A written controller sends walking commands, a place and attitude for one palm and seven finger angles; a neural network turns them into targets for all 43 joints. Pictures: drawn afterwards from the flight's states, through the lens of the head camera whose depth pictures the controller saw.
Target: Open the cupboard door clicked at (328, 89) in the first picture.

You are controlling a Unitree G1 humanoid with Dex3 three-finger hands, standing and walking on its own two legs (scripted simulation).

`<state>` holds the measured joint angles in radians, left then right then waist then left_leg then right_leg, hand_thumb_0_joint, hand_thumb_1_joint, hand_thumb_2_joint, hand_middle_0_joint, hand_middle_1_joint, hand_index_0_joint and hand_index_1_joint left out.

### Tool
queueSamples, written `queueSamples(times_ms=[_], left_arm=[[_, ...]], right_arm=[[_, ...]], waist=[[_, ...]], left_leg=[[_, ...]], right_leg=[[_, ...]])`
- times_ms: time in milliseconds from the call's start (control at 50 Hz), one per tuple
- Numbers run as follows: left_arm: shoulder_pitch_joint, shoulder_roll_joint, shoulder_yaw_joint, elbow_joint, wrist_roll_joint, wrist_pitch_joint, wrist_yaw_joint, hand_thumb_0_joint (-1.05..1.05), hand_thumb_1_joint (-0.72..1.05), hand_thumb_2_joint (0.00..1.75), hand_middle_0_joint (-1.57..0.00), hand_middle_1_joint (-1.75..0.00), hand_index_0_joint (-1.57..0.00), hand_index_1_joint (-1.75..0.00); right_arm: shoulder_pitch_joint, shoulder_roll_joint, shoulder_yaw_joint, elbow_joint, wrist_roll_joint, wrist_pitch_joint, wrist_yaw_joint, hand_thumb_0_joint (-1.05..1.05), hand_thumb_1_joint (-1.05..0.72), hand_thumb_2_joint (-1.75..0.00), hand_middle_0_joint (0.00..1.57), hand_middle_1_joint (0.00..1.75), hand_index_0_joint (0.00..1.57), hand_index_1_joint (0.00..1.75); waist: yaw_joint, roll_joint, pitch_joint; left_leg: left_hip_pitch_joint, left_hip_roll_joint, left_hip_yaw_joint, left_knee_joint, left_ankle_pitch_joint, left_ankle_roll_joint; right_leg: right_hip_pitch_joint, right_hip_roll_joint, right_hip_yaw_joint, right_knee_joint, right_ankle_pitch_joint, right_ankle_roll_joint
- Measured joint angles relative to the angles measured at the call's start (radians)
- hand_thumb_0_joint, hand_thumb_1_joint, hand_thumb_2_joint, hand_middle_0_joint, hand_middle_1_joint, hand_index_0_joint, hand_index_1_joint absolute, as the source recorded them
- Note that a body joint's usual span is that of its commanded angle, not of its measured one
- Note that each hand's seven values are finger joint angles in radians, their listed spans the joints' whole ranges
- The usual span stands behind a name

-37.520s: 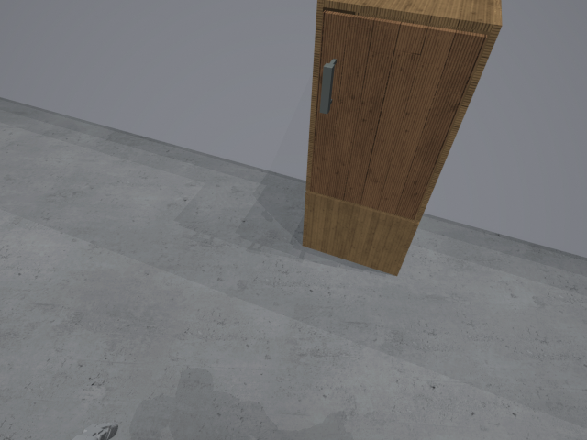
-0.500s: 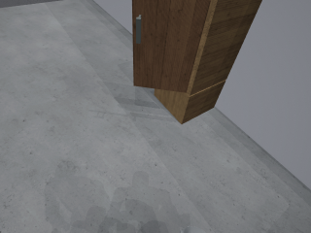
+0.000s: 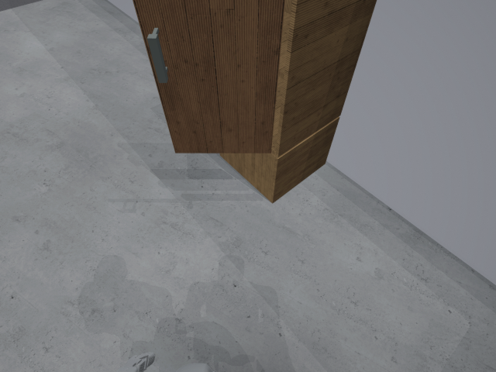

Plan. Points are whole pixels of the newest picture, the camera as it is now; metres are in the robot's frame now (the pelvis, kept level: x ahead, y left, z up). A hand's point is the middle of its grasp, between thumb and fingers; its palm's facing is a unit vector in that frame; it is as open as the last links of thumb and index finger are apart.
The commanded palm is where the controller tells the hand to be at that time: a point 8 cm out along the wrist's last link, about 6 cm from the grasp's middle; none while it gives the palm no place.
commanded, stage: take the last steps up to it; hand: left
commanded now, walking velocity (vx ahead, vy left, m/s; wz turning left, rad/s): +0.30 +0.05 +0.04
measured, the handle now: (159, 55) +0.88 +0.26 +0.02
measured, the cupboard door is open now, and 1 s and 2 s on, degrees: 49 49 49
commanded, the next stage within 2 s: come to a stop and stand still in 0.66 s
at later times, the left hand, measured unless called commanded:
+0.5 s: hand out of the picture +0.11 +0.21 -0.18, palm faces +0.10 -0.99 -0.12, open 7.4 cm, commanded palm none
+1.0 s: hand (160, 242) +0.40 +0.21 -0.16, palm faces -0.01 -0.98 -0.22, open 7.2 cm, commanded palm none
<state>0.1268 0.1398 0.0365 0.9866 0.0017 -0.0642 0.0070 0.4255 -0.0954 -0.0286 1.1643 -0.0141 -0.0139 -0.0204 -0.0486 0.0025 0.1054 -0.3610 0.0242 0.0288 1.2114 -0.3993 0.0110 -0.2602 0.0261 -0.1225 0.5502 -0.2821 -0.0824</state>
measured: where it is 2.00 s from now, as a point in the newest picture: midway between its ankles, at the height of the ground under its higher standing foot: (238, 359)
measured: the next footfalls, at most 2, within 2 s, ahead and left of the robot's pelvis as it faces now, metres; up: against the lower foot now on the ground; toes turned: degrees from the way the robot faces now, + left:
left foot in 0.38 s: +0.26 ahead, +0.15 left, +0.00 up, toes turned +7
right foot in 0.80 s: +0.36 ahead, -0.07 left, +0.00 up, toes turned -9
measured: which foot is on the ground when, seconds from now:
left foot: up 0.00-0.36, down 0.38-0.82, up 0.84-1.00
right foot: down 0.00-0.38, up 0.40-0.78, down 0.80-1.00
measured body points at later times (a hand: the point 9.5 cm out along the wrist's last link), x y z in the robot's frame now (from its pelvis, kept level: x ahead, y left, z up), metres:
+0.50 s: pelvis +0.19 +0.06 +0.00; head +0.22 +0.08 +0.45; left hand +0.11 +0.27 -0.17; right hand +0.31 -0.16 -0.14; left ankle +0.22 +0.15 -0.73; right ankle +0.09 -0.05 -0.65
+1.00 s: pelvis +0.31 +0.03 +0.01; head +0.35 +0.02 +0.45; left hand +0.40 +0.26 -0.14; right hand +0.29 -0.19 -0.16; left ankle +0.28 +0.17 -0.69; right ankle +0.32 -0.07 -0.73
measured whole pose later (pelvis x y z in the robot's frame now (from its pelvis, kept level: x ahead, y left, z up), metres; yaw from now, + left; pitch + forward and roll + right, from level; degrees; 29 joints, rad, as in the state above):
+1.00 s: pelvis +0.31 +0.03 +0.01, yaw -1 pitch +0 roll +1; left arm 0.13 0.16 0.03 1.01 0.01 -0.02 0.04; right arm 0.25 -0.15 -0.03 1.11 0.00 0.04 -0.03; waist -0.02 -0.01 0.10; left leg -0.34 0.02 0.04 0.84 -0.51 -0.05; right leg -0.26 -0.06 -0.12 0.51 -0.25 -0.03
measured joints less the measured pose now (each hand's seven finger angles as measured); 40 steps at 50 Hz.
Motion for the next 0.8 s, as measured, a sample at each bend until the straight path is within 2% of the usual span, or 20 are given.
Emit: queueSamples(times_ms=[20,80,160,240,340,380,420,460,480,520,580,640,720,800], left_arm=[[0.018,0.002,0.022,0.002,-0.011,-0.009,0.015,-0.01,0.93,0.9,-0.2,-0.3,-0.21,-0.3],[0.066,0.031,0.032,0.031,0.0,-0.017,0.021,-0.03,0.97,0.9,-0.2,-0.3,-0.21,-0.3],[0.141,0.033,0.02,0.083,0.007,-0.016,0.011,-0.03,0.95,0.9,-0.2,-0.3,-0.2,-0.3],[0.217,0.017,0.005,0.131,0.012,-0.013,0.004,-0.01,0.93,0.9,-0.19,-0.3,-0.2,-0.3],[0.293,0.001,-0.005,0.18,0.019,0.0,-0.002,0.0,0.92,0.9,-0.19,-0.3,-0.2,-0.3],[0.319,-0.007,-0.006,0.195,0.016,0.007,-0.005,0.0,0.91,0.9,-0.19,-0.3,-0.2,-0.3],[0.307,-0.008,-0.009,0.203,0.009,0.022,-0.008,0.01,0.91,0.9,-0.2,-0.3,-0.2,-0.3],[0.281,-0.005,-0.006,0.195,0.01,0.035,-0.006,0.01,0.91,0.9,-0.2,-0.3,-0.2,-0.3],[0.264,-0.003,-0.003,0.186,0.012,0.04,-0.007,0.01,0.91,0.9,-0.2,-0.3,-0.2,-0.3],[0.223,0.003,0.004,0.16,0.018,0.045,-0.012,0.01,0.91,0.9,-0.2,-0.3,-0.2,-0.3],[0.164,0.008,0.012,0.108,0.021,0.047,-0.014,0.01,0.91,0.9,-0.19,-0.3,-0.2,-0.3],[0.109,0.026,0.023,0.07,0.026,0.052,-0.007,0.02,0.93,0.9,-0.19,-0.3,-0.2,-0.3],[0.055,0.057,0.026,0.036,0.023,0.05,-0.012,0.02,0.93,0.9,-0.19,-0.3,-0.2,-0.3],[0.034,0.071,0.02,0.018,0.023,0.035,-0.016,0.01,0.93,0.9,-0.19,-0.3,-0.2,-0.3]], right_arm=[[-0.03,-0.003,-0.004,-0.02,-0.003,-0.001,0.002,0.01,-0.91,-0.9,0.2,0.3,0.2,0.3],[-0.118,-0.016,-0.015,-0.071,-0.011,-0.004,0.009,0.01,-0.91,-0.9,0.2,0.3,0.2,0.3],[-0.209,-0.073,-0.035,-0.099,-0.016,0.005,0.008,0.03,-0.95,-0.9,0.2,0.3,0.2,0.3],[-0.278,-0.111,-0.041,-0.118,-0.01,0.001,0.023,0.03,-0.95,-0.9,0.19,0.3,0.2,0.3],[-0.349,-0.109,-0.031,-0.143,-0.009,-0.012,0.033,0.02,-0.93,-0.9,0.19,0.3,0.2,0.3],[-0.363,-0.104,-0.023,-0.157,-0.014,-0.035,0.03,0.02,-0.93,-0.9,0.19,0.3,0.2,0.3],[-0.371,-0.088,-0.017,-0.171,-0.018,-0.057,0.021,0.01,-0.92,-0.9,0.19,0.3,0.2,0.3],[-0.355,-0.07,-0.006,-0.175,-0.016,-0.061,0.013,0.01,-0.92,-0.9,0.19,0.3,0.2,0.3],[-0.34,-0.061,-0.002,-0.174,-0.015,-0.06,0.008,0.01,-0.92,-0.9,0.19,0.3,0.2,0.3],[-0.304,-0.044,0.006,-0.162,-0.014,-0.059,0.002,0.01,-0.91,-0.9,0.19,0.3,0.2,0.3],[-0.256,-0.055,-0.018,-0.155,-0.001,-0.068,-0.019,-0.02,-0.96,-0.9,0.2,0.3,0.21,0.3],[-0.209,-0.076,-0.017,-0.13,-0.011,-0.056,-0.012,-0.02,-0.97,-0.9,0.2,0.3,0.21,0.3],[-0.143,-0.082,-0.013,-0.092,-0.017,-0.038,-0.006,-0.01,-0.95,-0.9,0.2,0.3,0.21,0.3],[-0.081,-0.077,-0.008,-0.057,-0.015,-0.018,-0.002,0.0,-0.93,-0.9,0.2,0.3,0.2,0.3]], waist=[[0.003,0.002,-0.003],[0.015,0.003,-0.017],[0.042,0.009,-0.035],[0.075,0.0,-0.041],[0.112,-0.033,-0.036],[0.112,-0.039,-0.035],[0.107,-0.053,-0.015],[0.109,-0.057,-0.011],[0.107,-0.056,-0.014],[0.103,-0.049,-0.018],[0.088,-0.039,-0.029],[0.075,-0.032,-0.041],[0.051,-0.024,-0.048],[0.033,-0.017,-0.058]], left_leg=[[-0.053,0.018,-0.009,-0.005,0.032,-0.006],[-0.161,0.062,-0.014,-0.106,0.101,-0.027],[-0.209,0.083,-0.005,-0.27,0.173,-0.045],[-0.186,0.072,0.018,-0.412,0.198,-0.047],[-0.09,0.024,0.054,-0.575,0.168,-0.025],[-0.017,0.002,0.072,-0.672,0.234,0.001],[-0.013,-0.014,0.088,-0.618,0.21,0.034],[0.024,-0.02,0.103,-0.619,0.159,0.05],[0.047,-0.023,0.108,-0.639,0.151,0.052],[0.094,-0.028,0.114,-0.694,0.161,0.044],[0.152,-0.038,0.123,-0.773,0.175,0.052],[0.198,-0.041,0.128,-0.824,0.175,0.05],[0.236,-0.037,0.129,-0.831,0.141,0.033],[0.242,-0.023,0.131,-0.74,0.05,0.003]], right_leg=[[0.023,0.005,-0.003,-0.035,0.008,-0.003],[0.082,0.011,-0.008,-0.114,0.021,-0.008],[0.151,0.01,-0.007,-0.173,0.007,0.003],[0.214,-0.001,-0.001,-0.198,-0.028,0.023],[0.269,-0.033,0.006,-0.174,-0.105,0.06],[0.245,-0.052,0.011,-0.06,-0.169,0.073],[0.132,-0.073,0.043,0.241,-0.202,0.063],[0.008,-0.076,0.071,0.499,-0.207,0.055],[-0.047,-0.081,0.073,0.572,-0.184,0.057],[-0.137,-0.098,0.07,0.624,-0.13,0.064],[-0.228,-0.121,0.072,0.567,-0.07,0.075],[-0.252,-0.135,0.064,0.422,-0.017,0.081],[-0.208,-0.129,0.05,0.226,0.014,0.082],[-0.087,-0.103,0.03,0.031,0.08,0.073]])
